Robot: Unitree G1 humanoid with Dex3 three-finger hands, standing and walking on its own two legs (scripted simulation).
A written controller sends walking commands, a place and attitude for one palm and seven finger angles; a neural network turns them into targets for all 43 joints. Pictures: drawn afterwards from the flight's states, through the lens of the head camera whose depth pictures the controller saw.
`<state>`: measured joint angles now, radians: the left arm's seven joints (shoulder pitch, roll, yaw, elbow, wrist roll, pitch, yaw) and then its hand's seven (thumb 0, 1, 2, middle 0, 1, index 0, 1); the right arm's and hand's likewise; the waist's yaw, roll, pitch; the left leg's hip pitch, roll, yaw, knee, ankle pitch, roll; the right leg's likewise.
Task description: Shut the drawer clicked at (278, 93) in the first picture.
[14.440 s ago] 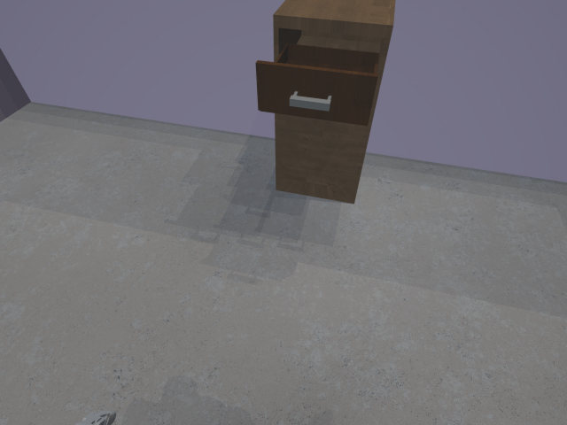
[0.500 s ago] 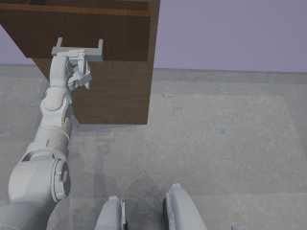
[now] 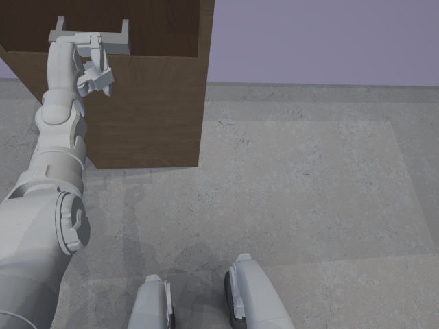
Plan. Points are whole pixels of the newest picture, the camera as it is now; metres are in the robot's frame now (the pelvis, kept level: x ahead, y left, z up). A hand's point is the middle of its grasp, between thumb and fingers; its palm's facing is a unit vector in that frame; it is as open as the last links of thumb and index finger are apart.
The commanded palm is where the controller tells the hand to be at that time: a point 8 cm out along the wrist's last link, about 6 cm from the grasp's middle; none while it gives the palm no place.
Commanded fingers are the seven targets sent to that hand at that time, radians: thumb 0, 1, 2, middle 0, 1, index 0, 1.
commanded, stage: push the drawer shut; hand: left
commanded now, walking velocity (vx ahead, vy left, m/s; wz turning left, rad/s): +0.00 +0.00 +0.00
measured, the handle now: (93, 33) +0.63 +0.15 +0.06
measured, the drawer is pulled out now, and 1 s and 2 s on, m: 0.00 0.00 0.00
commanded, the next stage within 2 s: pull the fist back off the drawer in 0.52 s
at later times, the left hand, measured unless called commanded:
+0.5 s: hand (104, 68) +0.55 +0.13 +0.06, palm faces -0.06 -1.00 -0.06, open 3.2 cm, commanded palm +0.59 +0.15 +0.06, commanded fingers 0.00 0.90 0.90 -1.40 -1.60 -1.40 -1.60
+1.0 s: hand (103, 68) +0.55 +0.13 +0.06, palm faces -0.06 -1.00 -0.06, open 3.2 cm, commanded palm +0.55 +0.15 +0.06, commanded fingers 0.00 0.90 0.90 -1.40 -1.60 -1.40 -1.60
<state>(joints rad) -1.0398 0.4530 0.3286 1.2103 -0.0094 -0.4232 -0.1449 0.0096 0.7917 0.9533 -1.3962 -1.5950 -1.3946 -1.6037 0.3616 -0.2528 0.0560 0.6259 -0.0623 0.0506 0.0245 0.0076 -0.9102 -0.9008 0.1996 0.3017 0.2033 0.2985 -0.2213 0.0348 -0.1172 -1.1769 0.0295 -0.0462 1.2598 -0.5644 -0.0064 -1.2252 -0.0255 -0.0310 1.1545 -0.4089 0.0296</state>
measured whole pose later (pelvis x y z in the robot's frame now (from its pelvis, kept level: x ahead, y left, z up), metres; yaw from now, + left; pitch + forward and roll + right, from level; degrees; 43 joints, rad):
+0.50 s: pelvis -0.03 +0.00 -0.01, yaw +1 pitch +29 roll -4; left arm -1.21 0.54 0.26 1.31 0.00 -0.36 -0.11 0.05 0.69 1.00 -1.40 -1.60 -1.40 -1.60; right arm 0.35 -0.26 0.09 0.66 -0.07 -0.02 0.00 0.01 -0.91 -0.90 0.20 0.30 0.20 0.30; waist -0.28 0.04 -0.11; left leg -1.29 0.02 -0.08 1.31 -0.53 0.00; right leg -1.31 -0.04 -0.06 1.17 -0.36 0.03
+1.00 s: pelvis -0.03 +0.01 -0.02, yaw +0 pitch +29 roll -4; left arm -1.21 0.53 0.27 1.30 0.02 -0.36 -0.11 0.05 0.69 0.98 -1.40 -1.60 -1.39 -1.60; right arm 0.38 -0.26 0.09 0.64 -0.08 -0.02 0.03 0.01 -0.91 -0.90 0.20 0.30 0.20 0.30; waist -0.27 0.04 -0.11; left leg -1.31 0.01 -0.07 1.33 -0.53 0.00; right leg -1.32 -0.04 -0.05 1.18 -0.36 0.04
